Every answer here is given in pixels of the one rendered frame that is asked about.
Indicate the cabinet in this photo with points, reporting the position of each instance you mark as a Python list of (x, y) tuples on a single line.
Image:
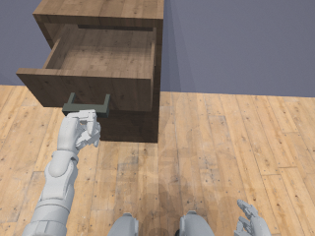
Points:
[(126, 126)]

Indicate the robot right thigh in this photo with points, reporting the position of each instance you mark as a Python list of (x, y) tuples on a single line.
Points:
[(194, 225)]

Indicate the robot left hand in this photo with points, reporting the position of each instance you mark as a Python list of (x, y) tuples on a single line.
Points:
[(77, 130)]

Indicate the robot right hand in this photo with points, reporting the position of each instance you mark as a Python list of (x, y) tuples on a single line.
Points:
[(257, 225)]

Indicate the right robot shin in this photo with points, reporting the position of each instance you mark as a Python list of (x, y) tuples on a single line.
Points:
[(191, 212)]

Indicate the robot left forearm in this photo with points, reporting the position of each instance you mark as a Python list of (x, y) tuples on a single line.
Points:
[(55, 201)]

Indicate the handle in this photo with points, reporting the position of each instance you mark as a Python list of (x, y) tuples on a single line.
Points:
[(101, 110)]

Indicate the drawer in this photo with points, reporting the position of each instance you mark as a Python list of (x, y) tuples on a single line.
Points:
[(93, 61)]

